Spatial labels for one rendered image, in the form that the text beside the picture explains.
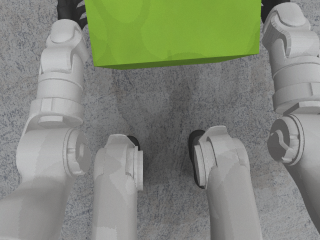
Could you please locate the robot left shin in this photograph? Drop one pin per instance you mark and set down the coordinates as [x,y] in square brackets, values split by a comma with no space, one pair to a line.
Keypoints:
[99,161]

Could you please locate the robot left hand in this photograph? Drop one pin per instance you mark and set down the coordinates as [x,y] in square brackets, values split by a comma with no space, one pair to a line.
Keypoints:
[67,9]

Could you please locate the carton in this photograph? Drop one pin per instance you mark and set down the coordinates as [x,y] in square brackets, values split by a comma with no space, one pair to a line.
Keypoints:
[136,34]

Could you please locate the robot left upper arm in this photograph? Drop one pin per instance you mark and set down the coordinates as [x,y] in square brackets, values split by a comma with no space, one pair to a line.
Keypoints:
[49,162]

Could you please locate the robot right forearm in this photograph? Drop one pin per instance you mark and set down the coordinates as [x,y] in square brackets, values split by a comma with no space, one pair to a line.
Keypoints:
[294,57]

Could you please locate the robot left forearm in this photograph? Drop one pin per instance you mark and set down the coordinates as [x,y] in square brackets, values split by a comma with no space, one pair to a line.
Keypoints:
[60,80]

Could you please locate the robot right hand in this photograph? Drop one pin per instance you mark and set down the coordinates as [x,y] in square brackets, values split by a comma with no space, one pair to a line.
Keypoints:
[267,7]

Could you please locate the robot right upper arm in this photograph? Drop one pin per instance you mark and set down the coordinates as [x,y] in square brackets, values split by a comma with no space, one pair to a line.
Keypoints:
[294,141]

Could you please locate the right robot thigh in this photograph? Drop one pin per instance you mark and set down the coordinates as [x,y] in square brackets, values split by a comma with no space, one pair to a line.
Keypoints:
[232,206]

